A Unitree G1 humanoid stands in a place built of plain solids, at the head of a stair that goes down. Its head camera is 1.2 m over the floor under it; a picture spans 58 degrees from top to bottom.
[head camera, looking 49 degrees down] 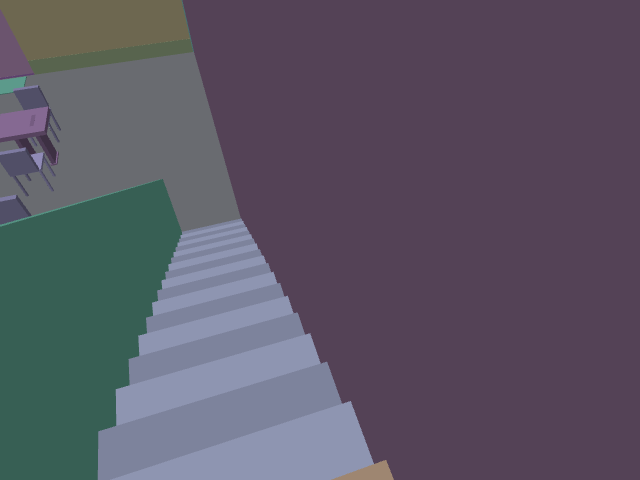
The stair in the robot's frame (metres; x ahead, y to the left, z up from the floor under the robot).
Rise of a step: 0.18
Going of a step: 0.23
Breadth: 0.83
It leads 18 degrees to the left of straight ahead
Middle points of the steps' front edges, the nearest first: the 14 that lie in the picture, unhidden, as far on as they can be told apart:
0.39 0.30 -0.18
0.61 0.37 -0.36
0.83 0.44 -0.54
1.05 0.51 -0.71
1.27 0.58 -0.89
1.49 0.65 -1.07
1.71 0.72 -1.25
1.92 0.79 -1.43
2.14 0.87 -1.61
2.36 0.94 -1.78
2.58 1.01 -1.96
2.80 1.08 -2.14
3.02 1.15 -2.32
3.24 1.22 -2.50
